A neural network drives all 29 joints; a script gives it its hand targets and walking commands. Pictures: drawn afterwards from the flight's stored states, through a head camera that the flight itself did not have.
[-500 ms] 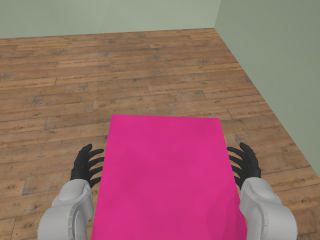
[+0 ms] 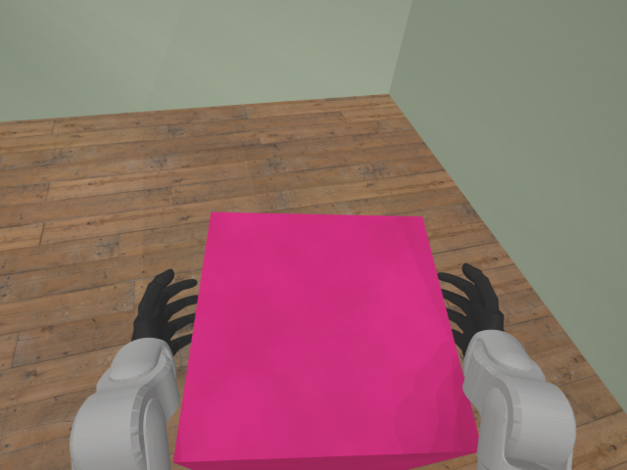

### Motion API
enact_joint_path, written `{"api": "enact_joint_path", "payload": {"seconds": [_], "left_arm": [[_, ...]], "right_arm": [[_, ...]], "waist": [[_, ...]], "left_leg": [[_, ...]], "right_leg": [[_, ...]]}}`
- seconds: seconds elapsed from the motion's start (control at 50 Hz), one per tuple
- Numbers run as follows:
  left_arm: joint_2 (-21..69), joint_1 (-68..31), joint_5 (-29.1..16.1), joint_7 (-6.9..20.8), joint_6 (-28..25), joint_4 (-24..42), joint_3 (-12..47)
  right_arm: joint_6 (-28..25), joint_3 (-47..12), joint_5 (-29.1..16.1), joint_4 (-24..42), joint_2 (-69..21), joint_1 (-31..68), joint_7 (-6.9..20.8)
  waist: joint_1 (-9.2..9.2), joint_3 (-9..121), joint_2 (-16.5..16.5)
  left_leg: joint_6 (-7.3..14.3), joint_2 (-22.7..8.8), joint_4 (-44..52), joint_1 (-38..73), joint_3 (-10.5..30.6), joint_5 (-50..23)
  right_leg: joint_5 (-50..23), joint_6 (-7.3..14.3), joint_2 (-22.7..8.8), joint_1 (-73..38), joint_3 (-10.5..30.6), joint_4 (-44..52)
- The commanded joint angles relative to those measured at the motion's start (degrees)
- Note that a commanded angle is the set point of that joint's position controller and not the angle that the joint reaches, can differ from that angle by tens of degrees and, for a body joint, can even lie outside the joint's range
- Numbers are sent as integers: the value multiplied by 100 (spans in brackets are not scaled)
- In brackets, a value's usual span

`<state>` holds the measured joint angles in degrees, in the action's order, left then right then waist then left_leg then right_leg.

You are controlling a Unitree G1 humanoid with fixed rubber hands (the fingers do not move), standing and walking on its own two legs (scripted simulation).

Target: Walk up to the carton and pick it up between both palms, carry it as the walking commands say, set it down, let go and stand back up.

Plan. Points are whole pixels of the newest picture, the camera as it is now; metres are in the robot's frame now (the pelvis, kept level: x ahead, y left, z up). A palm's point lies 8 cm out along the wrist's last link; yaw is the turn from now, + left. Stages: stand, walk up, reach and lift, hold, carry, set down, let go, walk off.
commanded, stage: carry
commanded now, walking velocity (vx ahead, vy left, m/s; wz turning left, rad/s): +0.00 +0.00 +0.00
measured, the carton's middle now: (315, 350) +0.27 +0.00 +0.00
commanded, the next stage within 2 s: none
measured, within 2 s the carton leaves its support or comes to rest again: neither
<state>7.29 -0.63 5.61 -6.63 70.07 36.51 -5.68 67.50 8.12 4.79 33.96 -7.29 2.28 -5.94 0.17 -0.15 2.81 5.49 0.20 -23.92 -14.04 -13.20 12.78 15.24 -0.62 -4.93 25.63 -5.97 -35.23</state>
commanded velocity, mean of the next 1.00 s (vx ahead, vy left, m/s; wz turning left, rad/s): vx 0.00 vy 0.00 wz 0.00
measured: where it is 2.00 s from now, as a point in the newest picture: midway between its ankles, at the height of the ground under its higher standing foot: outside the picture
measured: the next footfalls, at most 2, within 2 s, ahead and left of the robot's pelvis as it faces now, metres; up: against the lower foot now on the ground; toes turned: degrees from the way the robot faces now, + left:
right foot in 0.06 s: +0.13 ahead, -0.14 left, +0.00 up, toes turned +10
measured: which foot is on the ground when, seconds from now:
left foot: down 0.00-1.00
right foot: up 0.00-0.04, down 0.06-1.00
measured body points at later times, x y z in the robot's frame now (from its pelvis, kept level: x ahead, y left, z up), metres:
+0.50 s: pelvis +0.09 -0.03 -0.01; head +0.09 -0.03 +0.44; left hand +0.34 +0.15 +0.08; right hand +0.36 -0.20 +0.09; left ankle +0.01 +0.05 -0.73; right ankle +0.09 -0.14 -0.74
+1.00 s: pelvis +0.04 -0.03 -0.01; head +0.02 -0.03 +0.44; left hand +0.29 +0.15 +0.07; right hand +0.32 -0.19 +0.09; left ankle +0.01 +0.05 -0.74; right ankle +0.09 -0.14 -0.74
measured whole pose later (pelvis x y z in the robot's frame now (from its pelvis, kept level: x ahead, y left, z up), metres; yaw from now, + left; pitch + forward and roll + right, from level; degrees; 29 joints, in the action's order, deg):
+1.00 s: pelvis +0.04 -0.03 -0.01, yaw +3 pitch +1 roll +0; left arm 7.2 -3.1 7.0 -6.9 67.6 23.7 -6.5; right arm 65.3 9.0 6.5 23.8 -7.3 4.4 -6.6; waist 0.5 4.7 0.1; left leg 1.6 -2.0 -30.7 -12.3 -9.1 19.5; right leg 12.0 0.9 -3.7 18.4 -10.2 -29.5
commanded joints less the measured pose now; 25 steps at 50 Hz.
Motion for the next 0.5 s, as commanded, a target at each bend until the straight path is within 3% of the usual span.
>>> {"api": "enact_joint_path", "payload": {"seconds": [0.0, 0.02, 0.06, 0.08, 0.16, 0.28, 0.4, 0.48], "left_arm": [[4555, -2495, -2247, 987, 13, 425, 4416], [4525, -2491, -2250, 995, 46, 344, 4391], [4403, -2540, -2239, 1009, 97, 181, 4319], [4403, -2603, -2266, 1017, 90, 186, 4294], [4550, -2549, -2282, 1049, 45, -76, 4167], [4727, -2647, -2241, 1053, -79, 88, 4149], [4636, -2533, -2246, 1042, -90, 168, 4189], [4607, -2594, -2273, 1050, -80, 174, 4224]], "right_arm": [[233, -4157, -1901, 121, -4388, 1833, 1087], [259, -4108, -1892, 46, -4341, 1844, 1069], [318, -4032, -1846, -147, -4265, 1805, 1024], [329, -4094, -1908, -84, -4285, 1932, 1013], [308, -4177, -2025, -166, -4491, 2114, 1010], [231, -4393, -2176, -46, -4840, 2277, 1037], [224, -4381, -2190, -68, -4780, 2126, 1036], [231, -4355, -2153, -106, -4734, 2093, 1032]], "waist": [[15, 1623, -739], [59, 1648, -670], [-28, 1683, -399], [-60, 1734, -262], [-34, 1916, -161], [-68, 2118, 24], [-54, 2134, -244], [-60, 2027, -258]], "left_leg": [[-196, -1296, -89, 721, 555, -2973], [-339, -1238, -305, 578, 524, -2987], [-569, -931, -678, 285, 666, -2371], [-611, -868, -658, 420, 817, -2411], [-656, -942, -1002, 748, 804, -3356], [-734, -757, -830, 695, 786, -2566], [-672, -865, -785, 1002, 805, -3357], [-647, -892, -777, 899, 824, -3107]], "right_leg": [[-798, -8, -51, -779, -22, 565], [-1486, -15, -197, -1137, 75, 879], [-3471, 132, -706, -1547, 649, 660], [-3762, 251, -764, -1403, 632, 364], [-3771, 185, -576, -1420, 303, 308], [-4593, 249, -651, -1895, 287, 293], [-3875, 206, -551, -1765, 174, 283], [-3712, 217, -559, -1753, 183, 330]]}}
